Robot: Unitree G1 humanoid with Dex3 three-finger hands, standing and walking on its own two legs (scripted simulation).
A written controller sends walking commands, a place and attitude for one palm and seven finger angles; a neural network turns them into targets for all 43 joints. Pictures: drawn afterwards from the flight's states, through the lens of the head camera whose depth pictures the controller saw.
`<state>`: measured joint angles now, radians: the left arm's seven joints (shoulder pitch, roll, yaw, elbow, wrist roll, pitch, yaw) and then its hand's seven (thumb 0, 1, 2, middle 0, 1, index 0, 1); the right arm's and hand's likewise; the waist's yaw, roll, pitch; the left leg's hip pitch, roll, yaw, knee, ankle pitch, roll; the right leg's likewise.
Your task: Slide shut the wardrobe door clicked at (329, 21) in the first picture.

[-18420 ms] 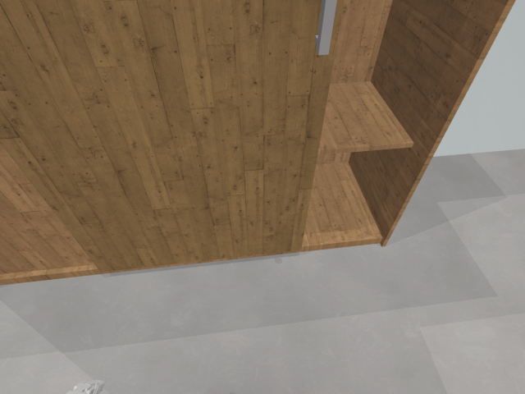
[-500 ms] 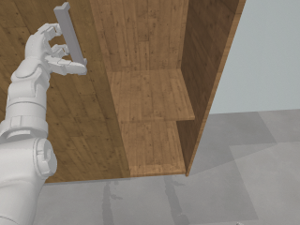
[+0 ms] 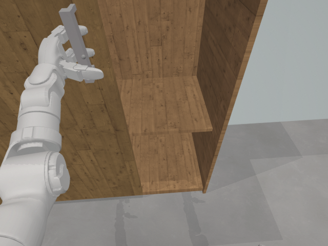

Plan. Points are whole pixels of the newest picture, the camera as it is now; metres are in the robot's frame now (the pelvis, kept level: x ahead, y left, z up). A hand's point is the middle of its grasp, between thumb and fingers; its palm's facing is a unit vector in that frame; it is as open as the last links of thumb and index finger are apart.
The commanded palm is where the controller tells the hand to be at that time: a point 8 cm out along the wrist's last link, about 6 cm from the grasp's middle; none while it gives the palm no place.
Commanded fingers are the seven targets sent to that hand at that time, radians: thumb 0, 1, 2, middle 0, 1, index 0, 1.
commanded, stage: slide the fingers in behind the handle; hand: left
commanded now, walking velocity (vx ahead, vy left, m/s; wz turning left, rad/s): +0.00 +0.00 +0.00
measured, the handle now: (81, 45) +0.52 +0.20 +0.25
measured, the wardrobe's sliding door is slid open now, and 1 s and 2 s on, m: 0.38 0.38 0.38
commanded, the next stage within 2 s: grip the handle and tug to test in 0.34 s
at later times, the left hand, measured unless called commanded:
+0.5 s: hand (86, 56) +0.46 +0.17 +0.26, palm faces +0.08 -1.00 -0.01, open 14.1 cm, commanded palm +0.44 +0.22 +0.25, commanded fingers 0.00 -0.31 0.38 -0.32 -1.23 -0.32 -1.23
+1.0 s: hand (88, 55) +0.48 +0.17 +0.25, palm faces +0.08 -1.00 -0.01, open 7.5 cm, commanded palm +0.45 +0.22 +0.25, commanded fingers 0.00 0.85 0.88 -0.44 -1.39 -0.44 -1.39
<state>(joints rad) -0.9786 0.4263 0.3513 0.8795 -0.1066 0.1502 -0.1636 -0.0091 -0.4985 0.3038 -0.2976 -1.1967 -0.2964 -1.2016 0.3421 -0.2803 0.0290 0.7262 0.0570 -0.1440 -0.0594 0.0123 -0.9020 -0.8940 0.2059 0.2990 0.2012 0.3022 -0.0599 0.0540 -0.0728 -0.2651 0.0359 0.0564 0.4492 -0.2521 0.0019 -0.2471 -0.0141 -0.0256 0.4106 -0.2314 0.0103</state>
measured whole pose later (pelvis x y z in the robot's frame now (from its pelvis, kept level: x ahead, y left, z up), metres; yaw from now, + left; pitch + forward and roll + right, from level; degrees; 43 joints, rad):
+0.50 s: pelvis +0.00 +0.00 +0.00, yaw +1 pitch +3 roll -1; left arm -1.00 0.39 0.30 0.88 -0.11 0.16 -0.13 -0.01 -0.49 0.31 -0.30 -1.20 -0.27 -1.20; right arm 0.32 -0.27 0.03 0.74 0.06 -0.15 -0.06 0.01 -0.90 -0.89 0.21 0.30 0.20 0.30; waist -0.04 0.05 -0.06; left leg -0.25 0.03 0.04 0.44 -0.24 0.00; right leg -0.23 -0.02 -0.04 0.41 -0.23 0.01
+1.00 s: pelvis +0.00 +0.00 +0.00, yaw +0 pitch +5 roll -1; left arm -1.02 0.42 0.33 0.93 -0.09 0.13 -0.14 0.00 0.41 0.69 -0.39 -1.33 -0.39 -1.33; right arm 0.35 -0.28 0.03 0.74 0.06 -0.16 -0.06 0.01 -0.90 -0.89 0.21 0.30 0.20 0.30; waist -0.06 0.05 -0.06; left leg -0.27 0.04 0.05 0.44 -0.25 0.00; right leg -0.25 -0.01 -0.03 0.41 -0.23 0.01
